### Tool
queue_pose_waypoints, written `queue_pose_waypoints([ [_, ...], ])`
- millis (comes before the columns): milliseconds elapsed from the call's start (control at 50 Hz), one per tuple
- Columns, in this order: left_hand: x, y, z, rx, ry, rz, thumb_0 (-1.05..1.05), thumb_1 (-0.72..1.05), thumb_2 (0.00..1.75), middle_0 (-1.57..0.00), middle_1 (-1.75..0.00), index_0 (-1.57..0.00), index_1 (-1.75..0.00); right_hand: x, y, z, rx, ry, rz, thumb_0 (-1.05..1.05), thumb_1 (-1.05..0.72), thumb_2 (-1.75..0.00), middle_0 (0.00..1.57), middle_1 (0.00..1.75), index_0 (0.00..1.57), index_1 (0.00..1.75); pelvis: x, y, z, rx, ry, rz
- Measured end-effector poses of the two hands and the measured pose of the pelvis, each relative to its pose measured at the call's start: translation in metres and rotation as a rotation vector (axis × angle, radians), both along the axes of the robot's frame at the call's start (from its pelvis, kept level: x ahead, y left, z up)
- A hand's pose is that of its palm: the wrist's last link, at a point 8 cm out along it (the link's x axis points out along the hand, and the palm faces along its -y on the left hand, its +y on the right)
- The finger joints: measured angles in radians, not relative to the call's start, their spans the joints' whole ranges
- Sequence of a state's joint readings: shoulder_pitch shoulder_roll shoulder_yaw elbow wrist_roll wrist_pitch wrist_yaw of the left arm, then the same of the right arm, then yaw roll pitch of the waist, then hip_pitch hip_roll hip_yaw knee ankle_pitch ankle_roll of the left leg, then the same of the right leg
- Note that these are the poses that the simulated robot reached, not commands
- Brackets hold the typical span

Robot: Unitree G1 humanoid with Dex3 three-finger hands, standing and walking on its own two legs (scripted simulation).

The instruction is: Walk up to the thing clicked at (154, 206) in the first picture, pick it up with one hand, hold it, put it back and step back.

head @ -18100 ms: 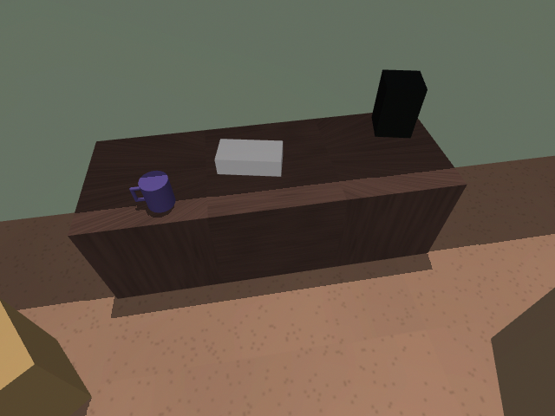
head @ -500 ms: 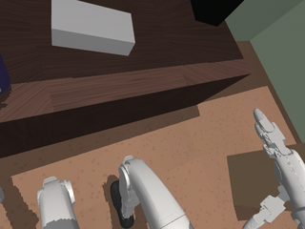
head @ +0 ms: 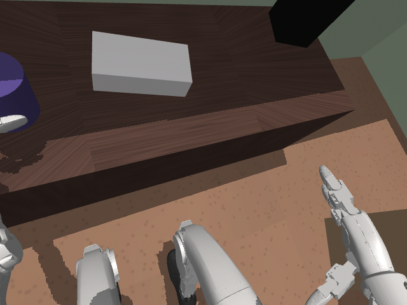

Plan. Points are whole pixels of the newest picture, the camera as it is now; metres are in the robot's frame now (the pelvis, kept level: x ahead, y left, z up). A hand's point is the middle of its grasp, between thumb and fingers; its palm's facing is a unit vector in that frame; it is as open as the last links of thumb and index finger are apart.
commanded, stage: settle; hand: left
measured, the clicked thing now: out of the picture +0.53 +0.24 -0.05
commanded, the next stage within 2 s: lift in 0.24 s
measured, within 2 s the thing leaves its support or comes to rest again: neither
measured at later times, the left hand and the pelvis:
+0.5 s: hand out of the picture +0.51 +0.25 -0.01, palm faces +0.34 -0.94 -0.02, open 11.7 cm; pelvis +0.00 +0.00 +0.02, yaw +1 degrees
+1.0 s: hand out of the picture +0.44 +0.25 +0.08, palm faces +0.31 -0.95 -0.04, open 11.7 cm; pelvis +0.01 +0.01 +0.07, yaw +2 degrees
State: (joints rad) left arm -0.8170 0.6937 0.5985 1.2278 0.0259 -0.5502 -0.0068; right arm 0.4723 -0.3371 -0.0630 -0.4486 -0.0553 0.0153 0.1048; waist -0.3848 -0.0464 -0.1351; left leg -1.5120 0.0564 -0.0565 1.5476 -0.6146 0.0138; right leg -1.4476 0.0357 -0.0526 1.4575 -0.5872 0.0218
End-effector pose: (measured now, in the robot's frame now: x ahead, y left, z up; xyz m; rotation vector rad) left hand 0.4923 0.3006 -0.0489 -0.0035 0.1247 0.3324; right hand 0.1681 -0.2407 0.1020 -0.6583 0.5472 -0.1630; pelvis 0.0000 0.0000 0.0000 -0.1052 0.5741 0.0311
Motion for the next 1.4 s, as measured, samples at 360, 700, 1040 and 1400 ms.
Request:
queue_pose_waypoints([
  [360, -0.005, -0.002, 0.039, 0.026, -0.030, -0.001, -0.03, -0.61, 0.59, -0.74, -1.16, -0.76, -1.19, -0.005, -0.013, -0.010, 0.045, 0.030, -0.060, -0.01, 0.52, -0.07, 0.06, 0.06, 0.06, 0.05, 0.001, -0.002, 0.016, -0.003, -0.032, 0.013],
  [700, -0.037, -0.001, 0.065, 0.015, -0.060, -0.006, -0.04, -0.61, 0.59, -0.74, -1.16, -0.76, -1.19, -0.007, -0.013, 0.002, 0.066, 0.008, -0.069, -0.01, 0.50, -0.07, 0.06, 0.06, 0.06, 0.05, 0.001, 0.000, 0.033, 0.006, -0.081, 0.022],
  [1040, -0.101, -0.011, 0.137, 0.045, -0.059, -0.020, -0.03, -0.61, 0.59, -0.73, -1.17, -0.76, -1.20, 0.002, -0.002, -0.005, 0.257, 0.000, -0.087, -0.01, 0.52, -0.06, 0.06, 0.06, 0.05, 0.05, 0.010, 0.005, 0.072, 0.041, -0.207, 0.027],
  [1400, -0.143, -0.039, 0.178, 0.050, -0.084, -0.033, -0.03, -0.61, 0.59, -0.73, -1.17, -0.76, -1.19, 0.005, -0.007, 0.005, 0.312, 0.027, -0.100, -0.01, 0.53, -0.06, 0.06, 0.06, 0.05, 0.05, 0.017, -0.004, 0.101, 0.080, -0.305, 0.032],
])
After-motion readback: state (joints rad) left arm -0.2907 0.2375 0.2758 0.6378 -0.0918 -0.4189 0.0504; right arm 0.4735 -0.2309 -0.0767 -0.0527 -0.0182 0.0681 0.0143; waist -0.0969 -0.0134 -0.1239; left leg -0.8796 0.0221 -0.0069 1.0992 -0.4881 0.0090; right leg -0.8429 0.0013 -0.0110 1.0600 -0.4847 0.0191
